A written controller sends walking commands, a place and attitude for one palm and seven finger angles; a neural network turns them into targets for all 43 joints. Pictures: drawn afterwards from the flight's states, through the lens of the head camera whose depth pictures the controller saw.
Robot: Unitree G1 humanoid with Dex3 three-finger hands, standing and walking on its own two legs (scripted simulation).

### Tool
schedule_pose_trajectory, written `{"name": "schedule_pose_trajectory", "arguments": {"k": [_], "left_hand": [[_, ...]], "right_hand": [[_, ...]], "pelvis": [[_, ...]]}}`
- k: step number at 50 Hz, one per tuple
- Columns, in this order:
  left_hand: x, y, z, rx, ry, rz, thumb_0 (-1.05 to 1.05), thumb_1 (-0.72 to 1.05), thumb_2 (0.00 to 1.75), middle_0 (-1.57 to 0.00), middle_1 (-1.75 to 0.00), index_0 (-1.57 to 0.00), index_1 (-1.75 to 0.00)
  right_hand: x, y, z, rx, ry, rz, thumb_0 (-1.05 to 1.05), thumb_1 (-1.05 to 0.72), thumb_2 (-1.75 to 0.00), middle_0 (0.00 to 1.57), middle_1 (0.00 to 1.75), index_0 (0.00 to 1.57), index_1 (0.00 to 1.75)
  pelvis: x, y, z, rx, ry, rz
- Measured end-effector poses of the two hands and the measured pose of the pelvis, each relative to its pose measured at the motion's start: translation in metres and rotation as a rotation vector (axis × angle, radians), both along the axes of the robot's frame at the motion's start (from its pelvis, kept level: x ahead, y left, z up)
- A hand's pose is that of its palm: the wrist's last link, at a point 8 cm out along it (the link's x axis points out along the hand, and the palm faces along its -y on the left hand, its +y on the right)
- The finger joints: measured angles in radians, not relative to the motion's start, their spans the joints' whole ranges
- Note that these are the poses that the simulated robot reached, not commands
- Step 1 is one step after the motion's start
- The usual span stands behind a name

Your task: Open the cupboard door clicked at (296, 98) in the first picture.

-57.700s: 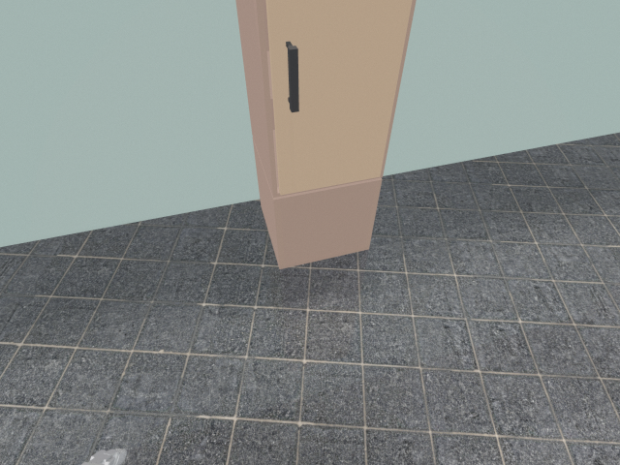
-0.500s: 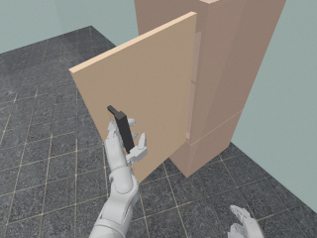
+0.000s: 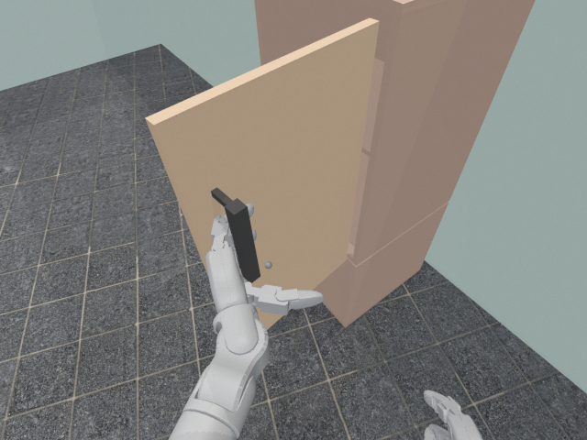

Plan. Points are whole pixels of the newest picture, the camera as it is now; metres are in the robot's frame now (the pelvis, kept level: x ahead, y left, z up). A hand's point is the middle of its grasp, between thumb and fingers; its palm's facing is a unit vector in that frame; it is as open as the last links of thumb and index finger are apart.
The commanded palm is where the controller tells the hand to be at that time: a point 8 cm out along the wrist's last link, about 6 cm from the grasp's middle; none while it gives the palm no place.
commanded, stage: open thumb and fingers to let go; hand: left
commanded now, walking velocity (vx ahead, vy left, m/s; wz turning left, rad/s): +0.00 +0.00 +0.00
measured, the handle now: (236, 237) +0.37 +0.10 +0.09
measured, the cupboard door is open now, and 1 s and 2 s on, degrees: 97 100 100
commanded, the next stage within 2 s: slide the hand sideways off the handle in 0.06 s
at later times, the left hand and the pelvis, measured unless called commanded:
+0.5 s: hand (266, 289) +0.30 +0.05 +0.08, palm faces -0.14 -0.99 +0.03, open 16.2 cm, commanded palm +0.27 +0.11 +0.07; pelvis -0.02 +0.02 +0.00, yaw -1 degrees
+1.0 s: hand (232, 328) +0.24 +0.09 +0.08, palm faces -0.07 -1.00 -0.01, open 16.3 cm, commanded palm +0.22 +0.15 +0.07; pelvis +0.01 +0.01 +0.00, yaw -1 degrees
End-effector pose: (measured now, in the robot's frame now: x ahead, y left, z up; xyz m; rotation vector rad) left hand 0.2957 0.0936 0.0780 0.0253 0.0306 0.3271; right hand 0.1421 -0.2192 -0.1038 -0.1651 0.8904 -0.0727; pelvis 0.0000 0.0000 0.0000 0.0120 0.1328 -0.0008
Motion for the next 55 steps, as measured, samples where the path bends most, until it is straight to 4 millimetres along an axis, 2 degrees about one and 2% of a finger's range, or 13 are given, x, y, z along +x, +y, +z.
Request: {"name": "schedule_pose_trajectory", "arguments": {"k": [10, 15, 19, 24, 29, 33, 55], "left_hand": [[-0.005, 0.001, 0.0, 0.017, -0.002, -0.038, -0.02, -0.5, 0.3, -0.41, -0.58, -0.37, -0.65], [-0.012, 0.01, -0.003, 0.107, -0.043, -0.353, -0.02, -0.5, 0.3, -0.33, -0.46, -0.25, -0.51], [-0.011, 0.015, -0.002, 0.048, -0.026, -0.504, -0.02, -0.5, 0.3, -0.25, -0.38, -0.17, -0.41], [-0.013, 0.013, -0.002, -0.059, -0.011, -0.481, -0.02, -0.5, 0.3, -0.19, -0.33, -0.16, -0.35], [-0.019, 0.012, -0.004, -0.046, -0.039, -0.447, -0.02, -0.5, 0.3, -0.16, -0.31, -0.18, -0.33], [-0.029, 0.019, -0.006, -0.022, -0.044, -0.441, -0.02, -0.5, 0.3, -0.15, -0.31, -0.17, -0.32], [-0.082, 0.06, -0.005, 0.003, 0.002, -0.371, -0.02, -0.5, 0.3, -0.16, -0.3, -0.15, -0.3]], "right_hand": [[0.003, 0.015, 0.002, 0.005, -0.028, 0.019, 0.02, -0.9, -0.9, 0.2, 0.3, 0.2, 0.3], [-0.002, 0.019, 0.003, 0.004, -0.043, 0.03, 0.01, -0.9, -0.9, 0.2, 0.3, 0.2, 0.3], [-0.008, 0.02, 0.005, 0.008, -0.074, 0.009, 0.02, -0.9, -0.9, 0.2, 0.3, 0.2, 0.3], [-0.014, 0.023, 0.012, 0.014, -0.102, 0.0, 0.02, -0.9, -0.9, 0.2, 0.3, 0.2, 0.3], [-0.015, 0.022, 0.018, 0.017, -0.117, 0.009, 0.02, -0.9, -0.9, 0.2, 0.3, 0.2, 0.3], [-0.012, 0.02, 0.02, 0.019, -0.121, 0.008, 0.02, -0.9, -0.9, 0.2, 0.3, 0.2, 0.3], [0.038, 0.01, 0.031, 0.022, -0.239, 0.05, 0.02, -0.9, -0.9, 0.2, 0.3, 0.2, 0.3]], "pelvis": [[-0.006, 0.01, -0.003, -0.01, -0.011, -0.001], [-0.012, 0.013, -0.004, -0.006, -0.027, 0.009], [-0.017, 0.018, -0.002, -0.012, -0.049, 0.006], [-0.017, 0.022, 0.002, -0.009, -0.054, -0.01], [-0.015, 0.021, 0.002, -0.003, -0.047, -0.024], [-0.011, 0.02, 0.001, -0.003, -0.046, -0.031], [0.008, 0.004, -0.001, 0.001, -0.03, -0.01]]}}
